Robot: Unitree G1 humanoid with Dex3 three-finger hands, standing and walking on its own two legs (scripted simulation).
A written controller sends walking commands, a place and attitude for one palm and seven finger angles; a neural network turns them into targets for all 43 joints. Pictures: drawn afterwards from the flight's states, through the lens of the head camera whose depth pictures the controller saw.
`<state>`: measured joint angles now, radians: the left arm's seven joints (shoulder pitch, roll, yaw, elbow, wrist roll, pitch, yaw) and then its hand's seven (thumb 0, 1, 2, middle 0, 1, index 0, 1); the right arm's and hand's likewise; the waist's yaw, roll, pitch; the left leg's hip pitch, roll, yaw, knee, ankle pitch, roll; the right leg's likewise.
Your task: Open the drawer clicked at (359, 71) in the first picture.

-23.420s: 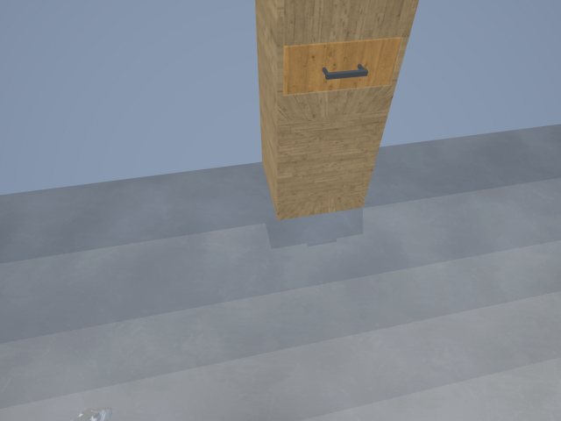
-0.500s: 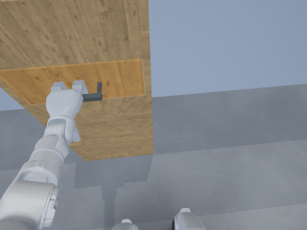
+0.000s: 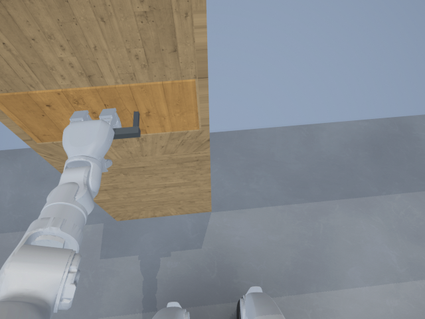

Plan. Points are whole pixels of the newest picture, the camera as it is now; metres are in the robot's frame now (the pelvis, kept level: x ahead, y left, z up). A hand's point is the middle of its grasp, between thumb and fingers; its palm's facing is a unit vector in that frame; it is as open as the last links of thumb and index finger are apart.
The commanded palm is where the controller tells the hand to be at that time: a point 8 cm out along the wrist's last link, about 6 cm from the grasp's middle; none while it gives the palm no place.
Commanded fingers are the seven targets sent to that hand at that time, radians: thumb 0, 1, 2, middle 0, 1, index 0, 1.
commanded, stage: close the thumb around the handle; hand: left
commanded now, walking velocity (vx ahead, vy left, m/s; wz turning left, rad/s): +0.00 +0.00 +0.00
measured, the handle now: (106, 126) +0.49 +0.21 +0.02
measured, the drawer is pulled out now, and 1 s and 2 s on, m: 0.00 0.06 0.19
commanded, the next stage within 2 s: pull the drawer open in 0.30 s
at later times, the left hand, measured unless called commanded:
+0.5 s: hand (100, 152) +0.45 +0.23 -0.01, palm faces -0.04 -0.03 -1.00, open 5.0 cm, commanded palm +0.41 +0.24 +0.04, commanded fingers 0.00 0.90 0.90 -0.40 -1.35 -0.40 -1.35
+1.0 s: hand (98, 178) +0.39 +0.22 -0.01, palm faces -0.01 -0.06 -1.00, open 5.1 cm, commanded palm +0.34 +0.24 +0.04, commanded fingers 0.00 0.90 0.90 -0.40 -1.35 -0.40 -1.35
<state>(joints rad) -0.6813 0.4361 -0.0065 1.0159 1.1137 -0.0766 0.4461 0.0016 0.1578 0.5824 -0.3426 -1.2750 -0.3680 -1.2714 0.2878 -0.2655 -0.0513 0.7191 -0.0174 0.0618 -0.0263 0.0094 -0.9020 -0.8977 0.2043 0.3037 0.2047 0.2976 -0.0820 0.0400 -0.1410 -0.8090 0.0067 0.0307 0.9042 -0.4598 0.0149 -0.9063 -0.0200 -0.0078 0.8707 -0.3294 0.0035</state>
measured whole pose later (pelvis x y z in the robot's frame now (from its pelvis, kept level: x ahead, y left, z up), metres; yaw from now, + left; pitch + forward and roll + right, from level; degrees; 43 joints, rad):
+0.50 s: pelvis +0.01 +0.00 +0.00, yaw -1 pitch +21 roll +0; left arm -0.62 0.43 0.01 0.96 1.10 -0.09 0.44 0.00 0.82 0.85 -0.36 -1.34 -0.42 -1.35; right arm 0.30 -0.26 -0.06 0.72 -0.02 0.07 -0.02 0.01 -0.90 -0.90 0.20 0.30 0.20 0.30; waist -0.08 0.04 -0.15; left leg -0.79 0.01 0.04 0.89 -0.47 0.02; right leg -0.89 -0.01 0.00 0.86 -0.33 0.01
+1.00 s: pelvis +0.03 +0.01 +0.02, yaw -1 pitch +17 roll +0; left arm -0.25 0.33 -0.06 0.58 1.09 0.02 0.46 0.01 0.81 0.86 -0.35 -1.34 -0.42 -1.35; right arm 0.21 -0.24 -0.06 0.66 -0.01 0.07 -0.02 0.01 -0.90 -0.90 0.20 0.30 0.20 0.30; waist -0.03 0.05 -0.14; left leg -0.62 0.01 0.05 0.79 -0.46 0.02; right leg -0.73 -0.01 0.01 0.77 -0.33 0.01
